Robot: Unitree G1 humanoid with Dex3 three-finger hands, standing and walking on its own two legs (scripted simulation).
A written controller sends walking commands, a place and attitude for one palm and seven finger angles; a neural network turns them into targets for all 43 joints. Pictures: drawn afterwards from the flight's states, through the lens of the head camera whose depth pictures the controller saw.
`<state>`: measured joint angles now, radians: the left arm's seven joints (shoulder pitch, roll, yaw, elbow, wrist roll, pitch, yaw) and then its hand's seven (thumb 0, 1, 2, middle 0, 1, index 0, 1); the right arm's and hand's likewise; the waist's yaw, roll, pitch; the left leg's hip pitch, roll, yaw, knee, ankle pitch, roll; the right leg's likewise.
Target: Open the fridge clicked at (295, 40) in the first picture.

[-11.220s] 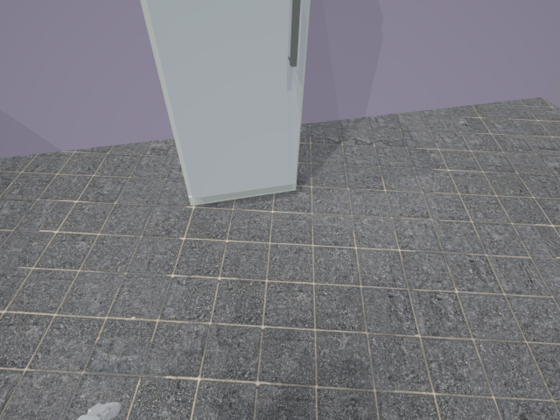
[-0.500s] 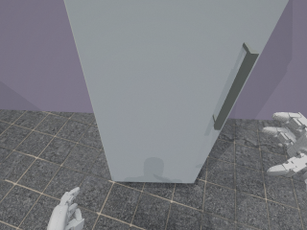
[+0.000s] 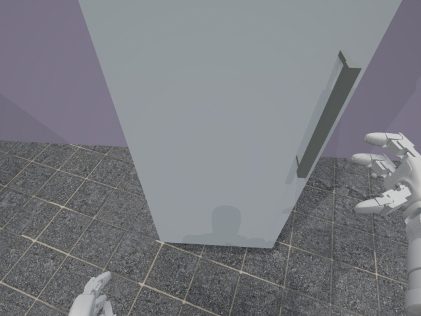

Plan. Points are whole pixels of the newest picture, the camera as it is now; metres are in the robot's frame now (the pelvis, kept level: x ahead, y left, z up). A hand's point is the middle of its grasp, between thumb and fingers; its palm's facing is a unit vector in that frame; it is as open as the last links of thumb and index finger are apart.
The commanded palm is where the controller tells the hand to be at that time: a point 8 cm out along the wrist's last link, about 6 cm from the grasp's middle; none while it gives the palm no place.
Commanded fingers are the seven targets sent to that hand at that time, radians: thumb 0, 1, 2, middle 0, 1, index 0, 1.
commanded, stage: move the hooked fingers beside the handle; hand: right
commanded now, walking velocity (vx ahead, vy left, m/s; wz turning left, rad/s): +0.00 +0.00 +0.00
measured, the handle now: (319, 124) +0.49 -0.19 +0.11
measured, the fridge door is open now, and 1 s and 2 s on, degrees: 0 0 0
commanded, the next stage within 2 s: feel for the door with the fingertips in 1.60 s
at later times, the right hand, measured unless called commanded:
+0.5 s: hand (365, 154) +0.40 -0.26 +0.12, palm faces +0.02 +1.00 +0.02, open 14.0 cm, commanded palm +0.38 -0.31 +0.12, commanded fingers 0.00 0.50 -0.30 0.30 1.20 0.30 1.20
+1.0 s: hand (358, 144) +0.44 -0.26 +0.11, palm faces +0.01 +1.00 +0.02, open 14.0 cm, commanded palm +0.41 -0.31 +0.11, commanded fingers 0.00 0.50 -0.30 0.30 1.20 0.30 1.20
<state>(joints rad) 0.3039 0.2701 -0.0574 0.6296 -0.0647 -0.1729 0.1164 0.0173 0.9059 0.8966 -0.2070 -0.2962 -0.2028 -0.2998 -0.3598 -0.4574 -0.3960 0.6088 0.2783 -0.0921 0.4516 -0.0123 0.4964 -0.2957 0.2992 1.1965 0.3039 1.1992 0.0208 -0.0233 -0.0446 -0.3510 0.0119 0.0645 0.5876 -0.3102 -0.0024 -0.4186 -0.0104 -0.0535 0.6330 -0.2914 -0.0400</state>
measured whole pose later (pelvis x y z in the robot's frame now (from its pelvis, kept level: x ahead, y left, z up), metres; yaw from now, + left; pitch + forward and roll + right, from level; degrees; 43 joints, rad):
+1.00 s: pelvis +0.00 +0.01 -0.01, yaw +1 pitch +11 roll +2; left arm 0.38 0.30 -0.04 0.63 -0.05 -0.02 0.10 0.01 0.91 0.90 -0.21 -0.30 -0.20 -0.30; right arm -0.71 -0.62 -0.47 1.08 0.20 -0.23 0.48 -0.01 0.50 -0.30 0.30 1.20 0.30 1.20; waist 0.10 -0.01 -0.07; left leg -0.53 -0.01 0.06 0.68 -0.34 0.01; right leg -0.60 -0.04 -0.06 0.74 -0.33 -0.03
